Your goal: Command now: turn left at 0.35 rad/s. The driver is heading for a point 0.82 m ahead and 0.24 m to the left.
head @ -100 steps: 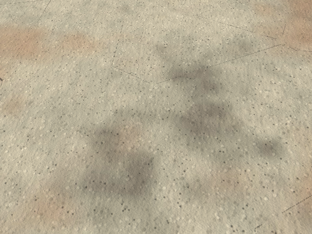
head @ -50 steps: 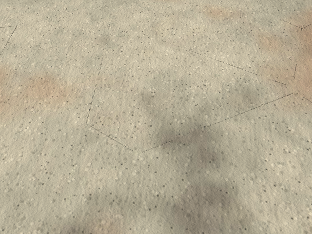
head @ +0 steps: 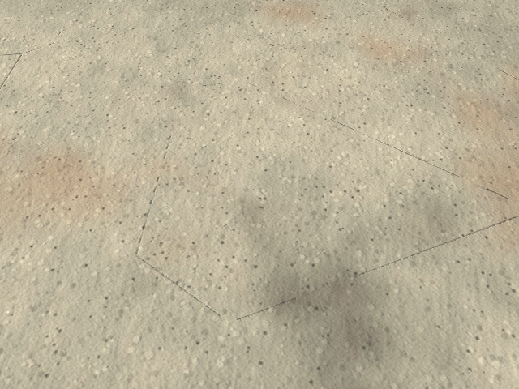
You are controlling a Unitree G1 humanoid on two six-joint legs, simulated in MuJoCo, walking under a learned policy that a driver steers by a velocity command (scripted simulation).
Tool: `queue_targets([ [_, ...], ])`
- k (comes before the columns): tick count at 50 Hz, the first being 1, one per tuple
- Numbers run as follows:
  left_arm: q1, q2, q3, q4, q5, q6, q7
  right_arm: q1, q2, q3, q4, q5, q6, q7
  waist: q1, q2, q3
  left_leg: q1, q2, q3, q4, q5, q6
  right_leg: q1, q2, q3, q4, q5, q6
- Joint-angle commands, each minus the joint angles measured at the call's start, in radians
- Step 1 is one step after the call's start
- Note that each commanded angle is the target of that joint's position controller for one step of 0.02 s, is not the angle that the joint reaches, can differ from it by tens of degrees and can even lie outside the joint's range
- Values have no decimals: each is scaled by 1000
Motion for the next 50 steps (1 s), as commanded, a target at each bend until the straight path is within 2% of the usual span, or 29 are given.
queue_targets([
  [1, 12, 177, 47, -56, -4, -2, 21, -20, -57, -18, -80, -5, 2, 8, 9, -189, -60, -83, 3, 39, 153, -131, 24, 55, -311, 243, -152, 486, -189],
  [3, -66, 187, 53, -87, -15, -5, 22, -16, -59, -22, -92, 2, 5, 21, -12, -162, -41, -41, 23, 57, 101, -170, 38, 11, -316, 207, -124, 491, -173],
  [4, -79, 195, 58, -90, -21, -5, 19, 7, -66, -28, -86, 4, 5, 26, -27, -130, -51, 47, 9, 67, 11, -70, 49, -29, -275, 150, -76, 448, -131],
  [5, -35, 187, 60, -77, -18, -5, 13, 28, -106, -45, -85, 2, 3, 25, -28, -42, -69, 151, 19, -6, -104, 98, 74, -84, -204, 68, 45, 339, -70],
  [6, -27, 137, 49, -111, 6, -4, 10, 40, -237, -80, -104, -4, 0, 15, -3, 240, -69, 255, 217, -398, -263, 298, 204, -300, -17, -81, 327, 55, 49],
  [7, -125, 110, 36, -147, 10, -4, 8, 145, -227, -64, -92, -30, -18, 23, -81, 268, -151, 333, 345, -630, -334, 423, 342, -398, 78, 73, 567, -352, 60],
  [8, -87, 116, 39, -145, -4, -4, -1, 125, -200, -50, -100, -30, -43, 25, -48, 157, -173, 341, 350, -567, -314, 435, 346, -418, 43, 157, 674, -331, 47],
  [9, -68, 123, 42, -128, -12, -5, -5, 61, -187, -49, -122, -16, -58, 21, -19, 80, -147, 304, 299, -460, -295, 410, 300, -419, 23, 163, 691, -255, 38],
  [10, -68, 138, 49, -120, -7, -7, 0, 11, -182, -51, -138, -1, -58, 15, -4, 24, -122, 276, 260, -402, -298, 339, 250, -433, 5, 162, 642, -169, 35],
  [11, -79, 159, 57, -120, 1, -8, 6, -12, -163, -45, -147, 6, -55, 7, 1, 24, -123, 253, 233, -369, -304, 300, 221, -409, -13, 169, 591, -108, 35],
  [13, -72, 137, 55, -123, 1, -12, 3, -4, -152, -42, -151, 0, -40, -3, 5, 58, -133, 217, 187, -334, -317, 282, 216, -349, 13, 153, 533, -49, 48],
  [16, -95, 111, 47, -135, -7, -17, 1, 24, -165, -48, -152, 3, -31, -14, -8, 88, -129, 245, 170, -345, -328, 215, 215, -339, 36, 154, 353, -18, 66],
  [19, -132, 117, 44, -157, -9, -28, -18, 13, -173, -53, -162, 12, -27, -22, -17, 144, -122, 187, 148, -406, -402, -198, 213, -261, 46, 145, 192, 12, 69],
  [22, -137, 133, 45, -166, -17, -53, -41, 6, -179, -57, -174, 10, -26, -22, -12, 164, -96, 121, 144, -456, -423, -310, 210, -169, 61, 133, 82, -1, 51],
  [24, -106, 130, 46, -160, -25, -73, -53, -1, -174, -55, -185, 14, -23, -20, 8, 154, -89, 74, 129, -478, -410, -343, 196, -70, 69, 121, -21, 18, 24],
  [26, -1, 135, 54, -121, -31, -86, -56, -33, -148, -46, -209, 18, -16, -22, 73, 120, -73, -49, 63, -449, -346, -380, 139, 130, 49, 101, -222, 125, -16],
  [27, 93, 178, 67, -96, -25, -87, -49, -37, -104, -34, -223, 21, -19, -21, 102, 31, -98, -201, 3, -365, -167, -401, 80, 302, -78, 199, -266, 69, -53],
  [28, 153, 229, 72, -92, -5, -83, -42, 4, -21, -15, -228, 26, -29, -14, 79, -168, -148, -332, -112, -160, 148, -354, 32, 395, -291, 468, -333, -162, -128],
  [29, 99, 276, 82, -107, 31, -92, -55, -54, -87, -30, -282, 27, -49, -6, 59, -260, -33, -496, -61, -148, 269, -300, 37, 265, -400, 710, -430, -355, -218],
  [30, 15, 215, 70, -143, 21, -101, -50, -41, -150, -44, -269, 21, -58, 0, 29, -205, 31, -517, -5, -157, 356, -207, 31, 227, -366, 639, -446, -363, -207],
  [31, -15, 165, 57, -152, 5, -103, -45, -2, -156, -50, -240, 14, -59, 6, 16, -177, 32, -504, 3, -146, 389, -130, 17, 226, -308, 541, -448, -281, -169],
  [34, 51, 141, 43, -131, 3, -109, -48, 16, -91, -38, -211, 5, -71, 20, 32, -130, 30, -454, 18, -113, 443, 19, -9, 189, -229, 341, -467, -47, -143],
  [41, 158, 175, 42, -89, -15, -106, -61, -169, -23, -2, -281, 4, -94, 44, 93, -139, 58, -307, 63, 34, 94, 199, -43, 131, -193, 140, -483, 203, -166],
  [44, 203, 200, 46, -71, -28, -98, -69, -203, -37, 1, -300, 16, -97, 59, 100, -152, 72, -204, 47, 65, -16, 148, -17, 140, -226, 129, -465, 237, -168],
  [46, 208, 212, 49, -60, -37, -87, -72, -184, -66, -7, -306, 20, -99, 64, 68, -168, 70, -140, 32, 73, -75, 91, 22, 179, -259, 136, -423, 331, -162],
  [47, 194, 221, 50, -59, -39, -81, -71, -120, -88, -19, -293, 19, -101, 63, 19, -173, 34, -37, 7, 90, -106, 89, 46, 185, -259, 118, -350, 510, -148],
  [48, 187, 211, 45, -57, -39, -77, -68, 17, -125, -42, -249, 19, -100, 59, -56, -148, -50, 151, -20, 107, -142, 109, 77, 163, -221, 62, -185, 706, -123],
  [49, 187, 188, 34, -66, -29, -78, -65, 196, -181, -70, -198, 18, -98, 48, -136, -111, -176, 425, 22, 56, -119, 110, 112, 36, -173, 15, 47, 700, -85],
  [50, 241, 82, -1, -114, -7, -92, -70, 349, -291, -93, -171, -7, -90, 35, -148, 139, -356, 822, 314, -386, -146, -49, 247, -354, -50, -31, 467, 316, -12],
])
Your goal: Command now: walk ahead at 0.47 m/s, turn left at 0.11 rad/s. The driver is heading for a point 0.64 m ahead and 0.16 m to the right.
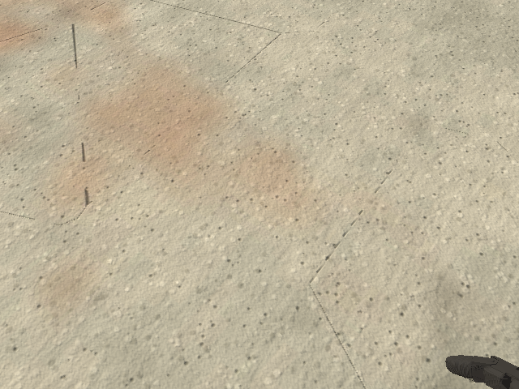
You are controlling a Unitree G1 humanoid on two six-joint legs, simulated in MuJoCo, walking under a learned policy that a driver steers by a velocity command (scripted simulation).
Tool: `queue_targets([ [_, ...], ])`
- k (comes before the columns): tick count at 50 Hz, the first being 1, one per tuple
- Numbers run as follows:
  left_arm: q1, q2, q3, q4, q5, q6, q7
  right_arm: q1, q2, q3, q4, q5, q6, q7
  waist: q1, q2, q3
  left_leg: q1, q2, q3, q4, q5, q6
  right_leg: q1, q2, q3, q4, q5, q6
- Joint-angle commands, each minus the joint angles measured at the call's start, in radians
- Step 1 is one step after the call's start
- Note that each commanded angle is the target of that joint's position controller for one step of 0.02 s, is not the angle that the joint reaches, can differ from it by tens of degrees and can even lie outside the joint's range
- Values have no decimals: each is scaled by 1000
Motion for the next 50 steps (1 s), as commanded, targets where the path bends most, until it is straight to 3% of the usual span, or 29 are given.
queue_targets([
  [1, -9, 59, -10, -106, 9, -54, -1, 473, -271, -85, 66, -9, 4, -19, -225, 265, -427, 898, 400, -798, -261, -286, 281, -700, 113, 117, 758, -116, -47],
  [2, -83, 142, 17, -133, -23, -67, -6, 390, -208, -60, 63, -11, -1, -14, -209, 210, -263, 779, 364, -669, -279, -314, 235, -800, 48, 149, 839, -67, -67],
  [3, -146, 148, 17, -149, -26, -71, -6, 318, -164, -47, 51, -9, -4, -14, -183, 165, -160, 643, 320, -523, -287, -268, 200, -808, 0, 119, 819, 20, -87],
  [4, -172, 136, 19, -150, -9, -70, -1, 247, -137, -38, 43, -14, -7, -11, -150, 101, -87, 506, 274, -424, -320, -193, 181, -772, -32, 107, 757, 103, -88],
  [5, -161, 127, 24, -145, 3, -59, 2, 202, -109, -29, 38, -23, -14, -8, -113, 112, -52, 410, 234, -350, -351, -119, 165, -712, -59, 115, 703, 162, -87],
  [7, -126, 82, 16, -135, 7, -35, -4, 183, -102, -30, 46, -24, -24, -8, -74, 115, -32, 321, 211, -279, -406, -27, 178, -647, -69, 110, 666, 218, -75],
  [9, -159, 81, 17, -152, 12, -20, -3, 200, -118, -34, 65, -22, -36, -12, -61, 77, 0, 297, 206, -223, -434, 71, 191, -683, -70, 104, 600, 281, -55],
  [12, -274, 75, 10, -196, 23, -22, -6, 244, -134, -35, 92, -18, -36, -26, -84, 51, 38, 305, 185, -153, -445, 161, 180, -724, -55, 95, 395, 446, -36],
  [15, -381, 51, -8, -222, 10, -32, -28, 279, -157, -37, 108, -19, -35, -37, -126, 51, 58, 307, 168, -65, -470, 144, 147, -657, -10, 47, 195, 602, -52],
  [19, -487, 61, -15, -277, -2, -31, -54, 350, -169, -40, 152, -13, -24, -41, -159, 29, 82, 480, 229, -22, -440, 169, 129, -707, 21, 66, 90, 582, -94],
  [21, -507, 72, -14, -301, -1, -31, -70, 352, -175, -44, 158, -12, -10, -44, -153, 33, 72, 572, 254, 1, -380, 278, 110, -719, 42, 57, 67, 500, -121],
  [23, -455, 102, -1, -306, 4, -27, -77, 334, -199, -50, 149, -16, 4, -51, -114, 70, 9, 620, 253, 33, -252, 620, 84, -612, 99, 2, 76, 396, -152],
  [24, -369, 135, 17, -293, 5, -23, -76, 327, -210, -52, 143, -20, 14, -57, -67, 89, -56, 630, 240, 53, -114, 796, 67, -498, 141, -29, 83, 350, -173],
  [25, -219, 182, 45, -259, 4, -19, -68, 315, -208, -47, 131, -22, 25, -65, 12, 77, -140, 557, 201, 95, 104, 844, 34, -284, 179, -39, 49, 375, -203],
  [26, -66, 265, 70, -239, 7, -10, -51, 343, -180, -32, 99, -41, 20, -75, 52, -43, -267, 300, 156, 106, 426, 540, -1, 45, 15, 218, 70, 413, -269],
  [27, -65, 317, 76, -239, -4, -16, -58, 466, -32, 16, 80, -54, -10, -48, -52, -273, -384, -136, -69, -4, 757, -394, -61, 384, -212, 786, -54, 168, -467],
  [28, -36, 217, 53, -244, -3, -14, -53, 359, -145, -7, 77, -18, -49, -32, 22, -158, -401, -250, -42, -166, 841, -428, -42, 414, -206, 864, -162, 79, -435],
  [29, -87, 193, 45, -250, 6, -16, -46, 257, -178, -15, 37, 16, -72, -23, 23, -115, -247, -316, 4, -160, 826, -342, -22, 301, -179, 719, -182, 146, -388],
  [30, -150, 185, 42, -268, 10, -18, -42, 209, -165, -9, 23, 8, -84, -29, -9, 1, -167, -292, 47, -151, 751, -267, -15, 150, -143, 616, -193, 254, -365],
  [31, -204, 167, 37, -285, 17, -19, -40, 192, -164, -16, 22, -11, -85, -35, -45, 41, -105, -241, 74, -144, 669, -229, -24, 14, -112, 536, -209, 376, -356],
  [32, -233, 150, 29, -301, 30, -20, -37, 207, -166, -21, 19, -20, -74, -37, -81, 19, -94, -173, 93, -152, 633, -209, -31, -71, -87, 491, -232, 452, -355],
  [34, -248, 146, 30, -311, 22, -20, -32, 233, -145, -21, 13, -32, -51, -40, -111, -9, -75, -135, 104, -138, 548, -198, -63, -162, -64, 437, -266, 508, -365],
  [38, -212, 185, 42, -302, 13, -14, -7, 117, -104, -8, -31, -41, -32, -46, -85, -33, -13, -117, 77, -96, 274, 17, -120, -288, 5, 301, -276, 590, -324],
  [40, -181, 183, 42, -288, 12, -2, 3, 57, -82, 2, -42, -44, -41, -39, -52, -53, -26, -19, 29, -64, 111, 187, -120, -320, 55, 223, -225, 693, -269],
  [43, -119, 172, 36, -257, 8, 12, 8, 5, -91, -1, -61, -32, -49, -24, -19, -82, -56, 35, -10, -70, 6, 303, -101, -260, 34, 256, -170, 646, -233],
  [46, -125, 156, 31, -251, 16, 23, 15, 25, -133, -19, -63, -40, -55, -17, -44, -99, -74, 41, -9, -100, -60, 216, -55, -139, -13, 331, -52, 662, -211],
  [48, -159, 128, 23, -263, 21, 26, 17, 123, -153, -29, -38, -56, -67, -20, -103, -82, -112, 192, 15, -88, -152, 375, -10, -135, 41, 319, 92, 691, -164],
  [49, -123, 89, 9, -284, 37, 19, 15, 183, -210, -37, -44, -76, -72, -25, -101, 22, -226, 427, 165, -210, -69, 750, 55, -245, 111, 287, 276, 487, -117],
  [50, 42, 53, -9, -250, 23, 17, 12, 238, -205, -35, -30, -78, -53, -28, -81, 235, -368, 696, 382, -457, -35, 946, 250, -454, 211, 227, 564, -97, -42],
])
